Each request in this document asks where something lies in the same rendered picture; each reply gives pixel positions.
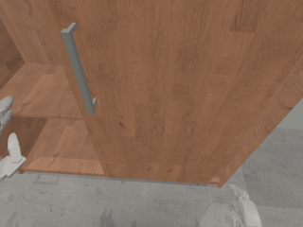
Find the right robot hand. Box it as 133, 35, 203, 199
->
224, 184, 262, 227

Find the left robot hand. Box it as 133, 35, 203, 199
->
0, 96, 27, 183

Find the handle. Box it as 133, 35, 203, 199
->
61, 23, 97, 114

